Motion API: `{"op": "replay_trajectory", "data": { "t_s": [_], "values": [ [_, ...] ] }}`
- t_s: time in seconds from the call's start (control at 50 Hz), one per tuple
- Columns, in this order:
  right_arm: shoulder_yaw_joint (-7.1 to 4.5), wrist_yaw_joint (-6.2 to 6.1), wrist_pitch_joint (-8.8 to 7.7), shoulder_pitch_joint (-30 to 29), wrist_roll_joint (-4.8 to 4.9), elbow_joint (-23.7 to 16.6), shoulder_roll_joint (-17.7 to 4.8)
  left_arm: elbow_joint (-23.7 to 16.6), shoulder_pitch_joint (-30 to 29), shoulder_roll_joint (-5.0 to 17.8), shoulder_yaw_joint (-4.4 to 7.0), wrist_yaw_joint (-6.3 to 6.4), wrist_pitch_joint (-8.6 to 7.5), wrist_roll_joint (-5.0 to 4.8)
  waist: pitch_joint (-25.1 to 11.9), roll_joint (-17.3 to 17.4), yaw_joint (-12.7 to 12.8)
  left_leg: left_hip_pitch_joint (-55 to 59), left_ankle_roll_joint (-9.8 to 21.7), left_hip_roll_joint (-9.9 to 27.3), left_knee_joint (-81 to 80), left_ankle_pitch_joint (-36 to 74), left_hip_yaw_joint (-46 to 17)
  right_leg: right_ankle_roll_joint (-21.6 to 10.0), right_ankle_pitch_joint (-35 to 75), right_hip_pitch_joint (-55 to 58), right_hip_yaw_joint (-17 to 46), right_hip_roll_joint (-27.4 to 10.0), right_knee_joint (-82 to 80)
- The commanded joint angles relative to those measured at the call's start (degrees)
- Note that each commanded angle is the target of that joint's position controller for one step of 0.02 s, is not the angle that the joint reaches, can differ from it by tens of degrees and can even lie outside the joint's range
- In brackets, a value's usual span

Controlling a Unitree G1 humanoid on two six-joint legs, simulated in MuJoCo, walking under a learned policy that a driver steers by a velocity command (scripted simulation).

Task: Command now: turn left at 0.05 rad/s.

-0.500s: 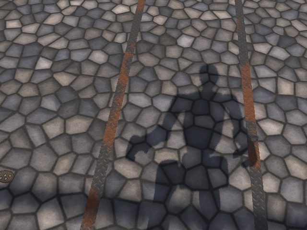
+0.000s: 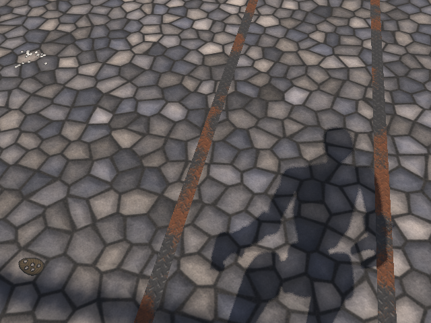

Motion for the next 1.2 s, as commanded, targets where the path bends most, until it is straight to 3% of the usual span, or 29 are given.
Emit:
{"op": "replay_trajectory", "data": {
  "t_s": [0.02, 0.06, 0.12, 0.28, 0.32, 0.36, 0.4, 0.44, 0.48, 0.5, 0.52, 0.54, 0.56, 0.58, 0.64, 0.66, 0.7, 0.78, 0.9, 0.96, 0.98, 1.0, 1.02, 1.04, 1.06, 1.08, 1.1, 1.14, 1.2],
  "values": [
    [-1.21, 0.49, -0.64, -0.82, -0.39, -2.66, -5.12, -1.63, 0.98, 6.94, 1.39, -0.32, -1.32, 0.77, -4.63, 4.06, 0.46, 2.18, 5.33, 5.14, -3.57, 9.44, -4.94, 0.35, 4.08, 3.27, 0.38, -1.07, -3.83],
    [-0.99, 0.59, -1.48, -0.46, -0.90, -1.80, -5.32, -1.37, -0.86, 7.16, 1.69, 0.23, -0.65, 0.10, -1.93, 2.78, -0.11, -0.25, 3.64, 3.79, -4.08, 7.93, -3.82, -0.13, 6.44, 2.96, 0.43, -1.16, -2.92],
    [-0.84, 0.40, -2.62, 0.68, -0.50, -0.16, -5.16, -0.26, 0.39, 6.89, 1.81, 0.83, 0.03, 0.06, -1.19, 3.68, 0.24, -1.34, 3.02, 3.52, -3.92, 8.57, -3.48, -0.29, 8.04, 4.24, 0.59, -1.28, -2.77],
    [-0.37, 0.06, -3.12, 1.44, -0.28, 3.14, -4.50, 3.51, 1.18, 6.49, 2.14, 1.30, 0.72, -0.15, -0.16, 1.23, 0.01, -1.37, 3.02, 2.90, -4.24, 6.82, -3.09, 0.40, 8.04, 5.18, 0.39, -1.03, -3.46],
    [-0.81, -0.13, -2.79, 3.41, 0.22, 4.68, -5.45, 4.85, 2.19, 5.89, 2.15, 1.42, 0.92, -0.58, -0.49, 2.57, -0.66, -0.92, 4.46, 2.41, -6.03, -9.47, -3.60, 0.05, -4.52, 3.36, -2.82, 1.77, -0.66],
    [-1.69, -0.21, -2.72, 5.97, 0.80, 5.17, -8.35, 3.87, 0.11, 5.44, 2.17, 1.43, 0.30, -1.21, 3.42, 7.44, -2.47, -1.85, 8.91, 8.13, -12.43, -29.83, -12.86, -0.76, -13.51, -4.84, -5.51, 3.59, 7.17],
    [-2.21, -0.30, -3.80, 7.04, 1.17, 5.54, -9.88, 2.39, -1.71, 5.01, 2.11, 0.86, -1.45, -2.20, 7.81, 11.42, -3.02, -3.11, 14.04, 16.02, -18.20, -34.11, -24.79, -2.98, -12.47, -10.47, -2.82, 1.02, 14.82],
    [-2.03, -0.24, -4.88, 5.01, 1.33, 5.12, -8.69, 2.48, -0.66, 5.31, 2.32, -0.05, -3.13, -2.67, 8.31, 10.95, -1.64, -1.22, 14.39, 17.21, -17.78, -27.10, -24.46, -5.34, -14.85, -12.02, -1.06, -1.39, 13.97],
    [-1.91, 0.08, -4.77, -0.46, 2.37, 4.01, -8.14, 5.65, 6.29, 4.92, 2.64, -0.84, -4.25, -2.58, 5.49, 8.50, 3.00, -6.92, 10.76, 12.15, -14.01, -18.77, -15.11, -6.59, -5.26, 3.80, -3.99, 0.16, -0.31],
    [-1.64, 0.18, -4.72, -1.33, 2.03, 3.72, -6.91, 8.39, 11.19, 5.48, 3.26, -0.93, -4.24, -1.98, 3.42, 6.40, 4.70, -10.44, 8.82, 8.38, -8.84, -13.64, -10.16, -5.47, 0.73, 12.66, -4.55, 2.02, -2.55],
    [-0.75, 0.32, -5.04, -2.17, 1.46, 3.05, -3.74, 10.08, 17.27, 7.44, 3.93, -0.87, -4.23, -1.42, 0.81, -1.32, 6.41, -15.13, 5.89, 3.87, 4.23, -8.05, -3.57, -6.53, -2.73, 19.57, 5.02, -3.87, -7.07],
    [-0.28, 0.11, -5.88, -2.64, 1.37, 0.73, -1.37, 10.27, 22.29, 14.36, 5.35, -1.13, -4.48, -1.48, -0.48, -17.57, 6.70, -26.36, 2.13, -3.00, 22.33, -11.57, 3.84, -13.51, -11.22, 25.61, 29.50, -16.91, -17.69],
    [-1.04, 0.10, -6.75, -2.99, 2.44, 0.35, -4.17, 9.78, 20.78, 12.11, 4.19, -1.54, -5.07, -0.46, 1.20, -14.98, 5.58, -31.71, 2.81, -1.81, 33.33, -17.89, -1.74, -18.08, -16.93, 23.02, 40.52, -21.95, -21.41],
    [-1.30, 0.54, -7.38, -1.51, 3.22, 1.02, -5.18, 8.29, 16.15, 9.19, 3.23, -1.41, -5.49, -0.73, 4.98, -9.54, 3.06, -35.50, 4.28, 1.77, 37.79, -12.93, -3.61, -17.09, -18.12, 21.79, 35.47, -20.89, -20.86],
    [-1.91, 1.20, -7.94, -2.20, 1.67, 2.56, -5.57, 6.62, 12.17, 6.19, 1.93, -1.65, -5.34, -0.83, 4.80, -4.40, 1.57, -34.08, 5.82, 6.36, 33.41, 1.02, -1.33, -11.05, -3.29, 20.72, 19.32, -14.13, -21.96],
    [-1.83, 1.63, -7.80, -2.35, 1.48, 2.61, -4.58, 7.07, 13.47, 5.95, 1.68, -1.55, -5.08, -0.57, 3.94, -6.28, 1.54, -32.09, 5.25, 6.55, 31.31, 3.43, -0.33, -10.74, 3.21, 20.17, 15.85, -13.12, -22.08],
    [-1.63, 2.14, -7.41, -3.97, 0.99, 2.36, -3.30, 7.88, 16.19, 5.78, 1.48, -1.06, -4.59, -0.60, 3.25, -5.63, 2.09, -31.81, 3.56, 5.99, 27.48, 6.63, 1.82, -11.11, 14.07, 20.92, 10.54, -11.50, -21.97],
    [-0.44, 2.61, -7.21, -12.58, 1.18, -0.60, -0.92, 7.74, 16.85, 7.78, 1.66, 0.06, -3.80, -0.48, 5.11, -4.70, 3.51, -27.86, 1.39, 4.34, 12.98, 14.70, 4.09, -10.97, 16.68, 15.88, 5.00, -9.86, -24.11],
    [0.05, 4.12, -7.80, -19.68, 1.79, -3.56, -2.41, 9.34, 19.34, 8.30, 2.26, 0.36, -3.39, -1.52, 8.04, -5.35, 3.48, -24.20, 3.73, 2.94, 2.89, 17.55, 4.17, -11.00, 19.01, 18.87, 2.83, -13.10, -23.76],
    [-1.30, 4.31, -8.16, -14.50, 1.63, -2.83, -5.77, 8.80, 17.32, 10.24, 3.12, 0.46, -2.67, -1.37, 2.40, -7.19, -1.02, -14.29, 6.57, -0.22, 2.01, 12.69, 6.06, -9.39, 42.17, 23.03, 1.40, -14.06, -14.66],
    [-2.51, 3.94, -8.03, -6.66, 1.71, -0.62, -7.76, 8.52, 16.27, 10.34, 3.18, 0.46, -2.16, -1.10, -2.68, -7.77, -5.30, -4.24, 8.14, -2.14, 1.86, 12.19, 7.44, -8.29, 51.42, 21.96, -0.25, -12.53, -5.49],
    [-3.79, 3.32, -7.72, 4.01, 1.69, 2.52, -10.20, 7.78, 15.51, 9.66, 2.81, 0.48, -1.88, -0.73, -9.07, -7.22, -10.03, 11.58, 10.17, -0.31, 2.96, 12.46, 5.16, -6.46, 48.86, 13.98, -1.43, -10.06, 7.25],
    [-4.97, 2.75, -7.45, 13.42, 0.16, 4.36, -15.20, 6.40, 20.09, 4.43, 1.29, 0.03, -2.39, -0.20, -18.87, 3.63, -9.45, 34.90, 17.21, 14.74, 3.13, 4.67, -16.53, -3.49, 24.86, -7.31, -2.96, -3.26, 29.43],
    [-4.09, 3.04, -7.23, 14.89, 0.55, 5.39, -13.31, 7.28, 22.46, 0.44, -0.04, -0.43, -3.92, -1.39, -26.28, 14.18, -7.80, 40.53, 22.45, 23.35, -9.30, -7.81, -41.25, -2.20, -16.43, -18.41, 3.22, 4.77, 44.60],
    [-2.77, 3.27, -7.43, 10.06, 1.10, 5.27, -9.37, 5.52, 16.58, 6.34, 1.61, -0.69, -5.29, -3.11, -17.11, 10.54, -7.98, 33.26, 19.22, 20.66, -12.69, -12.41, -37.54, -3.68, -15.47, -24.74, 7.17, 1.10, 49.74],
    [-2.09, 3.17, -7.65, 4.91, 0.99, 4.25, -7.21, 3.52, 11.01, 8.48, 2.11, -0.62, -5.96, -4.04, -9.10, 7.37, -6.43, 23.71, 17.02, 18.88, -13.90, -9.05, -28.41, -4.74, -10.82, -26.22, 4.90, -1.91, 49.04],
    [-1.60, 3.43, -8.14, 0.66, 0.42, 3.81, -5.95, 3.03, 8.64, 8.10, 2.27, -0.19, -6.06, -3.32, -4.47, 2.12, -4.08, 13.84, 15.86, 16.83, -15.82, -2.06, -21.67, -4.80, -5.76, -23.68, 3.77, -4.74, 45.11],
    [-0.95, 3.75, -8.85, -2.47, -0.55, 4.01, -3.84, 3.56, 10.75, 6.28, 2.78, 0.29, -4.63, -1.91, -2.64, 3.29, -0.03, 3.74, 14.52, 13.16, -18.68, 4.61, -13.76, -4.61, -1.49, -16.42, 4.17, -7.81, 39.79],
    [-1.11, 3.37, -9.30, -0.34, -0.08, 5.85, -5.26, 2.48, 9.43, 4.60, 2.68, 0.56, -2.98, -1.62, 0.19, 3.33, 1.09, -1.61, 15.76, 12.23, -22.32, 7.43, -8.77, -3.07, 1.01, -17.04, 3.04, -9.00, 34.08]
  ]
}}
Velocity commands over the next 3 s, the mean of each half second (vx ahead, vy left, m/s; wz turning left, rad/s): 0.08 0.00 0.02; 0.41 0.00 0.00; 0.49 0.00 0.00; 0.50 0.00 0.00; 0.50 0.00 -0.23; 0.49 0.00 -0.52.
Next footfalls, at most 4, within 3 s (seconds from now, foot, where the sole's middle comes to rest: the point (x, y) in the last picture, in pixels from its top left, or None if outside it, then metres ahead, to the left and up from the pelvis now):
1.00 left None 0.44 0.11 -0.77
1.54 right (269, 248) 0.74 -0.13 -0.77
2.08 left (203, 175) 1.06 0.10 -0.77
2.66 right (265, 125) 1.34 -0.16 -0.77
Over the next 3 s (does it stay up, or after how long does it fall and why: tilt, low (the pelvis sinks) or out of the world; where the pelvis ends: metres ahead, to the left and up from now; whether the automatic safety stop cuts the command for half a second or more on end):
stays up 1.38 -0.09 0.01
